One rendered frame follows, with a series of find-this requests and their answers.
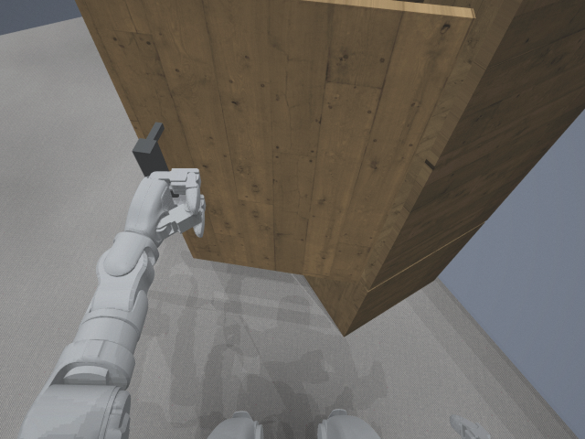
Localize robot shin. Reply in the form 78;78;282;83
327;409;347;420
232;412;252;420

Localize robot left hand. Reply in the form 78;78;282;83
124;168;206;248

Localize handle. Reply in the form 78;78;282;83
132;122;185;198

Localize robot left forearm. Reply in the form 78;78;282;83
17;231;159;439

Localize cupboard door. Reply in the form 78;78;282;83
75;0;475;284

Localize right robot shin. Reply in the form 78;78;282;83
327;409;347;420

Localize left robot shin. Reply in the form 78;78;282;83
232;412;252;420

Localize left robot upper arm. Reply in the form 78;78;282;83
24;384;131;439

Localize robot right hand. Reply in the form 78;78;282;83
450;414;490;439

